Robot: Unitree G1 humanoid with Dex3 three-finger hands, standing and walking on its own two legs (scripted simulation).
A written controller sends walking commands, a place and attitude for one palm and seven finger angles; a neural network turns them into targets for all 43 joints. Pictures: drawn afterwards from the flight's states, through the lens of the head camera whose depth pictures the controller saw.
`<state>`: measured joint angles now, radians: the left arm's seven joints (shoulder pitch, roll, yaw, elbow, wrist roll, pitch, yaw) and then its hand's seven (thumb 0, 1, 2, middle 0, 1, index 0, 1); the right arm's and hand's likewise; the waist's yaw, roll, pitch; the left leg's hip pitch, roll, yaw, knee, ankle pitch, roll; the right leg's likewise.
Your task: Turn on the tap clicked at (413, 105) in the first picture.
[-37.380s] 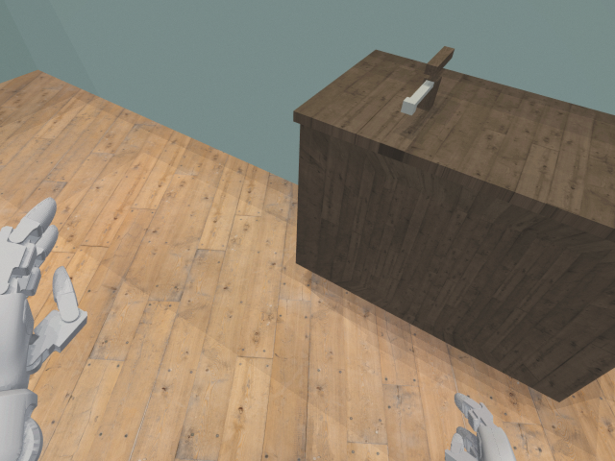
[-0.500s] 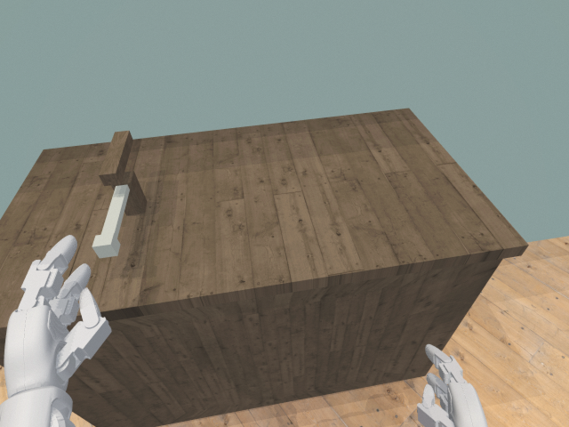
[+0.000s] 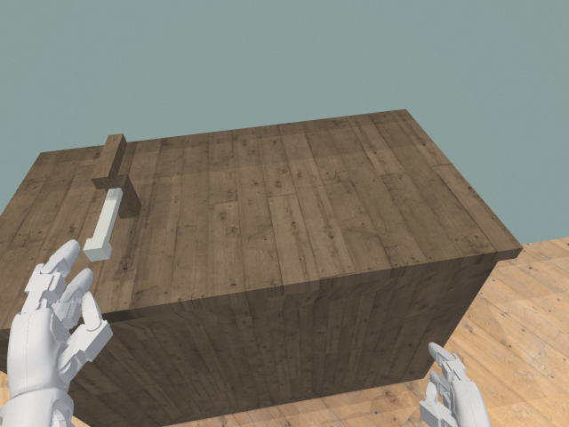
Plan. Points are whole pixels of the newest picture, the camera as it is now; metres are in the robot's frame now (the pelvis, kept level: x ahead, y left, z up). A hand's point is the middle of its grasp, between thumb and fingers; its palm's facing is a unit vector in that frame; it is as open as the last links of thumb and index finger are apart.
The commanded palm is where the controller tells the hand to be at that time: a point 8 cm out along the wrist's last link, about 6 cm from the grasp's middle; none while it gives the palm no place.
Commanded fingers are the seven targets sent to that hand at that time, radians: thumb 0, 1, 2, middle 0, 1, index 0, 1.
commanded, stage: reach beside the lever's end, fingers flat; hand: left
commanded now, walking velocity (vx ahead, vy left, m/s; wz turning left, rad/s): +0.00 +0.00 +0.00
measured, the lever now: (98, 249) +0.34 +0.35 +0.07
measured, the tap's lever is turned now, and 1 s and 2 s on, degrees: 0 0 0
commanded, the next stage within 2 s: none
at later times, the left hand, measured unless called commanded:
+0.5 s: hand (95, 305) +0.22 +0.26 +0.12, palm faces +0.48 -0.87 -0.14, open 7.4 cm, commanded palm +0.17 +0.31 +0.12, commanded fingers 0.00 0.90 0.90 -0.19 -0.28 -0.19 -0.28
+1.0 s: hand (79, 292) +0.24 +0.31 +0.10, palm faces +0.50 -0.86 -0.11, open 7.6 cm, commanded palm +0.20 +0.35 +0.10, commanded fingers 0.00 0.90 0.90 -0.17 -0.21 -0.17 -0.21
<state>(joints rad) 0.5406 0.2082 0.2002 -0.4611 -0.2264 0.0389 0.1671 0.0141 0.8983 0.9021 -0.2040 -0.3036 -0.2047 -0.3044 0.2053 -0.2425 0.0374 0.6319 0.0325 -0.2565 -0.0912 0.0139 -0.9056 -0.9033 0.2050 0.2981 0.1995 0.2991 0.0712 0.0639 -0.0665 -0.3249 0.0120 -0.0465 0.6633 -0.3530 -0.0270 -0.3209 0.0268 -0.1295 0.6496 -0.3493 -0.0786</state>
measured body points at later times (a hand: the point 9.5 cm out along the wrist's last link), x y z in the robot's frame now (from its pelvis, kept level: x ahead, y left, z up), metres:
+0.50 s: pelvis +0.00 +0.00 +0.00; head +0.00 -0.02 +0.45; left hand +0.19 +0.31 +0.13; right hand +0.18 -0.23 -0.08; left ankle +0.00 +0.14 -0.72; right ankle +0.00 -0.06 -0.72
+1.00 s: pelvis -0.01 +0.02 +0.00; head +0.00 +0.01 +0.45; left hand +0.21 +0.35 +0.11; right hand +0.17 -0.21 -0.08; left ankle +0.00 +0.14 -0.72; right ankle +0.00 -0.06 -0.72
